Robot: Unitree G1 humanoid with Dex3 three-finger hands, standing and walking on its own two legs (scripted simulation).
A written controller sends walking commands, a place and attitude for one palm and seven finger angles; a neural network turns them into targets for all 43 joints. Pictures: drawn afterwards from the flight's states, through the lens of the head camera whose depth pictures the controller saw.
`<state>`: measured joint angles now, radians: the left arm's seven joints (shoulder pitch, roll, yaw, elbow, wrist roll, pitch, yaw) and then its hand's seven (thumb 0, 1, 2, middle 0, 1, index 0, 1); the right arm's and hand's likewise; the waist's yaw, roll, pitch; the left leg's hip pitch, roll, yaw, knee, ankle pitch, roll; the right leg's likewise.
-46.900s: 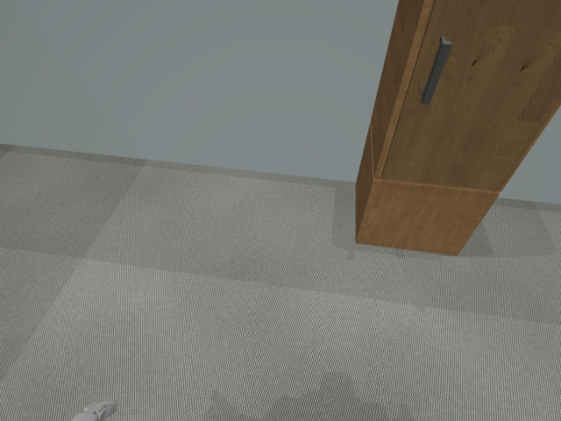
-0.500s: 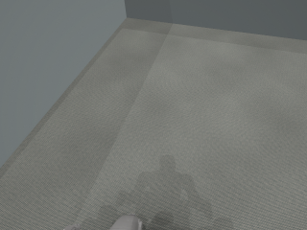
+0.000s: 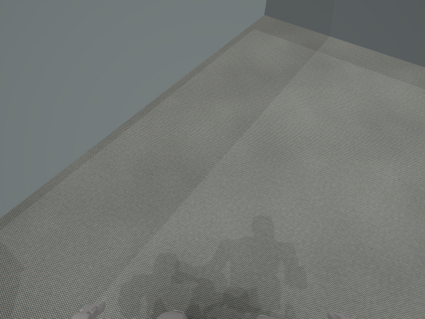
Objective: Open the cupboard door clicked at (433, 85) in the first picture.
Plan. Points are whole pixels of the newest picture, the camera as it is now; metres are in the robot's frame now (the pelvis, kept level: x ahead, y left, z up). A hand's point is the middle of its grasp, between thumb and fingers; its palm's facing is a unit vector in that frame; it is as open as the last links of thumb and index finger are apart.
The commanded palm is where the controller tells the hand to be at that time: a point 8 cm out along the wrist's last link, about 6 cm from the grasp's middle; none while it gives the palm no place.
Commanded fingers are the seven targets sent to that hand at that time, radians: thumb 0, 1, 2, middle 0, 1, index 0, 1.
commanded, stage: turn to face it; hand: left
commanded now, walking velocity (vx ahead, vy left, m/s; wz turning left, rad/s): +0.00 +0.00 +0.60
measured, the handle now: out of the picture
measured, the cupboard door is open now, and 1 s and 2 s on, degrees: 46 46 46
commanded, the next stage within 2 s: none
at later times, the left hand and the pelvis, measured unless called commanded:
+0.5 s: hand out of the picture +0.03 +0.23 -0.17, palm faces +0.32 -0.92 -0.22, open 7.4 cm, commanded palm none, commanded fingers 0.00 0.90 0.90 -0.20 -0.30 -0.20 -0.30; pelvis +0.02 +0.01 +0.00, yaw +18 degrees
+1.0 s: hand out of the picture +0.00 +0.17 -0.14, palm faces +0.56 -0.79 -0.24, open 7.4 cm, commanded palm none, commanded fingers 0.00 0.90 0.90 -0.20 -0.30 -0.20 -0.30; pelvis +0.04 -0.04 +0.01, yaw +36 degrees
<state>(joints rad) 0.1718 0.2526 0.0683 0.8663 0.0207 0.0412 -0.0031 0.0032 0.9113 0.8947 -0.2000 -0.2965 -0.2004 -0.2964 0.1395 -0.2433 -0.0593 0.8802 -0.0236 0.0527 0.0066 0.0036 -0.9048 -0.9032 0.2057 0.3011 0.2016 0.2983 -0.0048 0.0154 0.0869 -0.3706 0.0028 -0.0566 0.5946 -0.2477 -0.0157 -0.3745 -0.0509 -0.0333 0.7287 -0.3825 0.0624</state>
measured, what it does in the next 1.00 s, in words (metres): steps on the spot, turning left: right foot, then left foot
